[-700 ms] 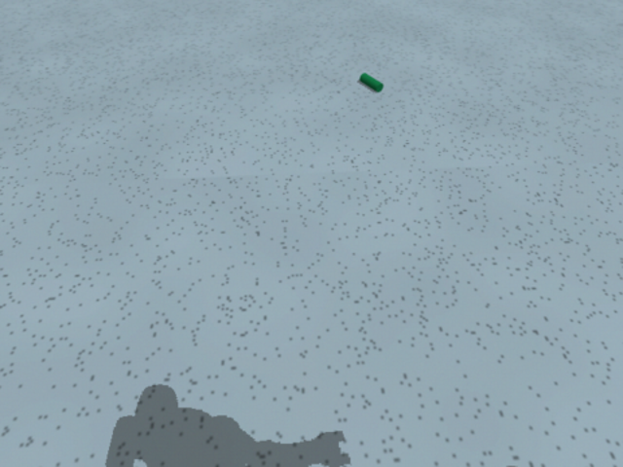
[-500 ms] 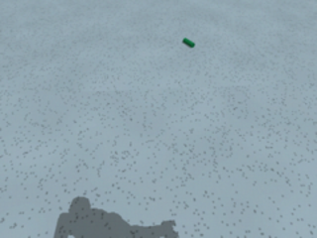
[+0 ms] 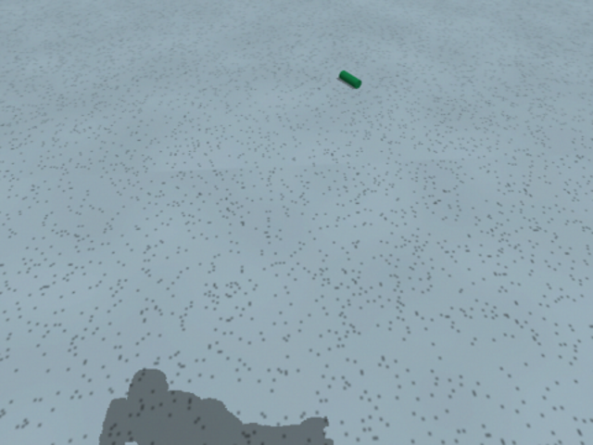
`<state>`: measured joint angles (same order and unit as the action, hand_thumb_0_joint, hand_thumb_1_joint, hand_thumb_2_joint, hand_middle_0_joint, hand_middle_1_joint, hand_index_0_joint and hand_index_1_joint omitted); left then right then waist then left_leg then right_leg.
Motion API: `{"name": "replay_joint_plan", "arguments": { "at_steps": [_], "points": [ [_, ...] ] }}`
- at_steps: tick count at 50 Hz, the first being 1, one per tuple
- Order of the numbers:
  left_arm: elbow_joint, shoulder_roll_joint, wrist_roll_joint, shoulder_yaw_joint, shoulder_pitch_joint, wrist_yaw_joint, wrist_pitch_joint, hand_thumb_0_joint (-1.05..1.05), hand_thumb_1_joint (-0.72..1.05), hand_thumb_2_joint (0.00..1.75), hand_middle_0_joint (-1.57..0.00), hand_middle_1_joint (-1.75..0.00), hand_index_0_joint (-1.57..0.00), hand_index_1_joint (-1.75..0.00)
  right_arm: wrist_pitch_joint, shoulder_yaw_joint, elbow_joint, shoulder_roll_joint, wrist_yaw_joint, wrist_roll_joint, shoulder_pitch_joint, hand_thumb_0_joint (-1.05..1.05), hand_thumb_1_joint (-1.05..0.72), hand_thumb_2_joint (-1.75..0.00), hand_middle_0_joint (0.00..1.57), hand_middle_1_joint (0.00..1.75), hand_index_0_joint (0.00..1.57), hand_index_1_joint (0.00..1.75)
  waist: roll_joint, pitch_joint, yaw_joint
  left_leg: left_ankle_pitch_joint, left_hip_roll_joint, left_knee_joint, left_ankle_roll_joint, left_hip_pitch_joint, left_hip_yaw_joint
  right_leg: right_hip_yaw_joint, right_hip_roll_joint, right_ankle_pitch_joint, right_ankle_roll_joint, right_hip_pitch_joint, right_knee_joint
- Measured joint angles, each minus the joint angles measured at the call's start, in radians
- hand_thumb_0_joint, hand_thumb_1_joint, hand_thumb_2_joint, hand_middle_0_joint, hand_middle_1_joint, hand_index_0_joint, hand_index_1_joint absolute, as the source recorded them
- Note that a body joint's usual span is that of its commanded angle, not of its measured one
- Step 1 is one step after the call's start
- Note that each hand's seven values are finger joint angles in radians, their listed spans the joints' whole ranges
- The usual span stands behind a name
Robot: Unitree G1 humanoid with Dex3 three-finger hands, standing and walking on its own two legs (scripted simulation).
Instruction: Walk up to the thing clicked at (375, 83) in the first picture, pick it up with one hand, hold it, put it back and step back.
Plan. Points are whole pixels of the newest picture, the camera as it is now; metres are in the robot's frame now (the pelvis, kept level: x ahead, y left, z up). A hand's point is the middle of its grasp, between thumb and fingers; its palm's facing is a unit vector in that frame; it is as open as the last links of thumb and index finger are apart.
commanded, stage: stand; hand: left
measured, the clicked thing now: (350, 79) +2.31 -0.37 -0.75
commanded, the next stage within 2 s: walk up in 0.42 s
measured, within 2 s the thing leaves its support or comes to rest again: neither
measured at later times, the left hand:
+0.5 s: hand out of the picture +0.08 +0.26 -0.15, palm faces -0.09 -0.94 -0.33, open 7.4 cm
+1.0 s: hand (225, 333) +0.31 +0.13 -0.13, palm faces -0.30 -0.86 -0.42, open 7.4 cm
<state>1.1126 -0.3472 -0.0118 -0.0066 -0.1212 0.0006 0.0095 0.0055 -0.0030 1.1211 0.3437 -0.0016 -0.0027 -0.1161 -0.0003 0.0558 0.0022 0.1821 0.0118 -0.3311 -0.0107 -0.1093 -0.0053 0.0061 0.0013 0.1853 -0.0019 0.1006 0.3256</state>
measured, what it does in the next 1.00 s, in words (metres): walks ahead, turning right: right foot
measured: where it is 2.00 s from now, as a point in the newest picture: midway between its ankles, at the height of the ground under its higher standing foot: (359, 277)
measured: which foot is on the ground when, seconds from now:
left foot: down 0.00-0.80, up 0.82-1.00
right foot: down 0.00-0.50, up 0.52-0.78, down 0.80-1.00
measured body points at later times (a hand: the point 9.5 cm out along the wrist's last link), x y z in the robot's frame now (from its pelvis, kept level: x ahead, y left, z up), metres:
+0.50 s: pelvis +0.01 +0.00 +0.00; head +0.01 +0.00 +0.45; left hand +0.08 +0.31 -0.13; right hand +0.09 -0.31 -0.13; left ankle +0.00 +0.12 -0.74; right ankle -0.01 -0.12 -0.75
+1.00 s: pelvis +0.18 -0.11 -0.01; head +0.16 -0.14 +0.44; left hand +0.33 +0.18 -0.10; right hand +0.20 -0.45 -0.13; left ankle +0.27 +0.02 -0.67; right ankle +0.13 -0.21 -0.75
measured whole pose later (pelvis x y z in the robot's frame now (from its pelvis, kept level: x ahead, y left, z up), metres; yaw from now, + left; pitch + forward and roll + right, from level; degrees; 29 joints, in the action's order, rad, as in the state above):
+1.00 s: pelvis +0.18 -0.11 -0.01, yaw -22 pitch -3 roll -1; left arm 0.97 -0.36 0.01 0.02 -0.31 0.03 0.08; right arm 0.02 0.06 0.92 0.45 -0.13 -0.01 -0.13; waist -0.12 0.02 -0.04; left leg 0.27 0.12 -1.09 -0.01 -0.51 0.00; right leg 0.06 0.00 0.28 -0.01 0.14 0.47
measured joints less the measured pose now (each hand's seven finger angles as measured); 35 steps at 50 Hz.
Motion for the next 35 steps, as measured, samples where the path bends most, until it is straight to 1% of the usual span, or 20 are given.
{"name": "replay_joint_plan", "arguments": {
  "at_steps": [21,22,24,25,26,28,29,31,33,35],
  "points": [
    [-0.001,-0.001,0.000,-0.002,0.000,0.000,0.001,0.00,0.91,0.90,-0.20,-0.30,-0.20,-0.30,0.002,-0.004,-0.004,0.003,0.001,-0.001,0.001,0.01,-0.90,-0.90,0.21,0.30,0.20,0.30,-0.003,-0.005,-0.002,0.000,-0.001,0.007,0.000,0.005,0.001,-0.001,-0.001,0.002,0.001,-0.003,-0.003],
    [-0.016,-0.002,-0.005,0.010,-0.011,0.012,-0.002,0.00,0.91,0.90,-0.20,-0.30,-0.20,-0.30,0.001,0.009,-0.017,0.003,-0.012,-0.009,-0.002,0.01,-0.90,-0.90,0.21,0.30,0.20,0.30,0.000,-0.011,-0.008,0.050,0.001,-0.023,0.009,-0.010,0.014,-0.014,0.001,0.023,-0.005,0.014,0.019],
    [-0.047,-0.009,-0.014,0.032,-0.055,0.043,-0.001,0.00,0.91,0.90,-0.20,-0.30,-0.20,-0.30,0.012,0.036,-0.058,0.015,-0.044,-0.024,-0.006,0.01,-0.90,-0.90,0.21,0.30,0.21,0.30,0.003,-0.030,-0.023,0.192,0.001,-0.100,0.034,-0.041,0.055,-0.061,0.007,0.085,-0.009,0.067,0.094],
    [-0.051,-0.014,-0.018,0.040,-0.074,0.055,-0.006,0.00,0.91,0.90,-0.21,-0.30,-0.20,-0.30,0.022,0.048,-0.082,0.023,-0.054,-0.026,-0.007,0.01,-0.90,-0.90,0.21,0.30,0.21,0.30,0.006,-0.041,-0.023,0.226,-0.002,-0.112,0.047,-0.046,0.077,-0.077,0.002,0.120,-0.003,0.096,0.136],
    [-0.047,-0.018,-0.019,0.047,-0.085,0.062,-0.014,0.00,0.90,0.90,-0.21,-0.30,-0.20,-0.30,0.035,0.059,-0.108,0.033,-0.060,-0.024,-0.009,0.01,-0.90,-0.90,0.21,0.30,0.21,0.30,0.001,-0.051,-0.018,0.212,0.003,-0.107,0.051,-0.048,0.100,-0.070,-0.003,0.161,-0.005,0.141,0.210],
    [-0.039,-0.025,-0.025,0.051,-0.088,0.073,-0.027,0.01,0.90,0.90,-0.21,-0.30,-0.20,-0.30,0.055,0.079,-0.152,0.056,-0.062,-0.020,-0.014,0.01,-0.90,-0.90,0.21,0.30,0.21,0.30,-0.030,-0.055,0.005,0.108,0.032,-0.077,0.043,-0.039,0.133,-0.010,-0.017,0.213,-0.009,0.244,0.388],
    [-0.041,-0.035,-0.026,0.051,-0.083,0.079,-0.027,0.01,0.90,0.90,-0.21,-0.30,-0.20,-0.30,0.060,0.086,-0.165,0.065,-0.059,-0.020,-0.019,0.01,-0.90,-0.90,0.21,0.30,0.21,0.30,-0.040,-0.052,0.015,0.079,0.044,-0.065,0.033,-0.026,0.146,0.010,-0.029,0.221,-0.010,0.285,0.452],
    [-0.054,-0.064,-0.020,0.059,-0.073,0.094,-0.023,0.01,0.90,0.90,-0.21,-0.30,-0.20,-0.30,0.061,0.095,-0.171,0.076,-0.056,-0.024,-0.040,0.01,-0.90,-0.90,0.21,0.30,0.21,0.30,-0.037,-0.051,0.020,0.091,0.055,-0.038,0.014,0.017,0.174,0.023,-0.065,0.217,-0.005,0.347,0.516],
    [-0.078,-0.090,-0.009,0.071,-0.068,0.110,-0.018,0.01,0.91,0.90,-0.20,-0.30,-0.20,-0.30,0.051,0.100,-0.161,0.095,-0.061,-0.027,-0.062,0.01,-0.90,-0.90,0.21,0.30,0.21,0.30,-0.040,-0.059,0.017,0.117,0.071,-0.028,0.001,0.059,0.200,0.036,-0.103,0.193,0.006,0.377,0.502],
    [-0.101,-0.113,-0.004,0.081,-0.066,0.119,-0.013,0.01,0.91,0.90,-0.20,-0.30,-0.20,-0.30,0.039,0.105,-0.149,0.117,-0.074,-0.027,-0.081,0.01,-0.90,-0.90,0.21,0.30,0.21,0.30,-0.046,-0.069,0.017,0.153,0.090,-0.042,-0.015,0.099,0.220,0.046,-0.130,0.143,0.011,0.376,0.461]
  ]
}}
